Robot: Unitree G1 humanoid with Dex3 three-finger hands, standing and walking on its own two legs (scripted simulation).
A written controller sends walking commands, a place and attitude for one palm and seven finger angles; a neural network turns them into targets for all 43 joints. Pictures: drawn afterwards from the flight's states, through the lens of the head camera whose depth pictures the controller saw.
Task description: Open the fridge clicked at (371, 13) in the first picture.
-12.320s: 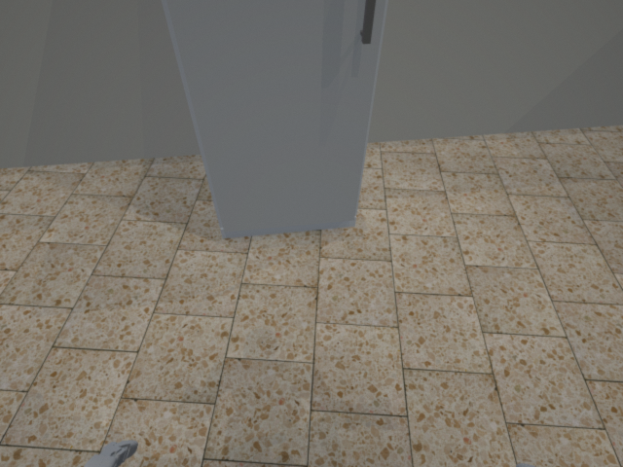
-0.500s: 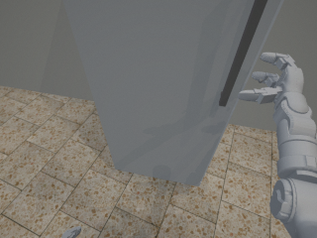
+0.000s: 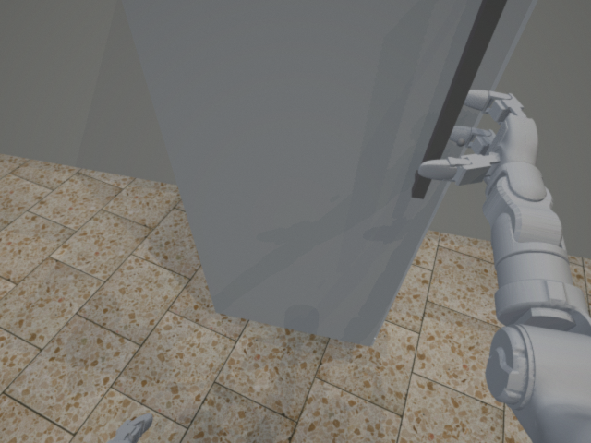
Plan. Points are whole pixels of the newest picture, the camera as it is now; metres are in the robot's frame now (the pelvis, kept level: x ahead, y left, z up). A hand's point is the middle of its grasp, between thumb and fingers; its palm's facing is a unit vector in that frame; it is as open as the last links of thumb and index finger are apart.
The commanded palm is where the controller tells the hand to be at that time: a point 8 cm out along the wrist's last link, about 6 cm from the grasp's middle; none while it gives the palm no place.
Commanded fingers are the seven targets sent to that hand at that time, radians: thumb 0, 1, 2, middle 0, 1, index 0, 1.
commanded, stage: feel for the door with the fingertips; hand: right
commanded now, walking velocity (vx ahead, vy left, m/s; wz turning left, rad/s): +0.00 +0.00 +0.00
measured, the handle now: (456, 85) +0.53 -0.15 +0.24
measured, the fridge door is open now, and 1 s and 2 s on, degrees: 0 0 0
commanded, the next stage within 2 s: slide the fingers in behind the handle in 0.32 s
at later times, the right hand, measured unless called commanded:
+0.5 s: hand (461, 132) +0.48 -0.16 +0.20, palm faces +0.17 +0.99 +0.00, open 13.6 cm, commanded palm +0.45 -0.20 +0.20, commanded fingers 0.00 0.50 -0.30 0.30 1.20 0.30 1.20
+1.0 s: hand (441, 137) +0.47 -0.13 +0.20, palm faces +0.14 +0.99 -0.01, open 14.0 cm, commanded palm +0.44 -0.18 +0.20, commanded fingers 0.00 0.50 -0.30 0.30 1.20 0.30 1.20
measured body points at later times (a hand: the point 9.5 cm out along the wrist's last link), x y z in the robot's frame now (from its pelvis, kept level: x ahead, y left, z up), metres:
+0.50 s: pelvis +0.00 +0.00 +0.00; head +0.02 +0.01 +0.45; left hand +0.05 +0.27 -0.13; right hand +0.47 -0.21 +0.21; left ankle +0.00 +0.11 -0.74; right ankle -0.01 -0.11 -0.74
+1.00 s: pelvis -0.01 +0.00 +0.00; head +0.01 +0.01 +0.45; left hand +0.06 +0.26 -0.12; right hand +0.46 -0.18 +0.20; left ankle +0.00 +0.11 -0.74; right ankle -0.01 -0.11 -0.74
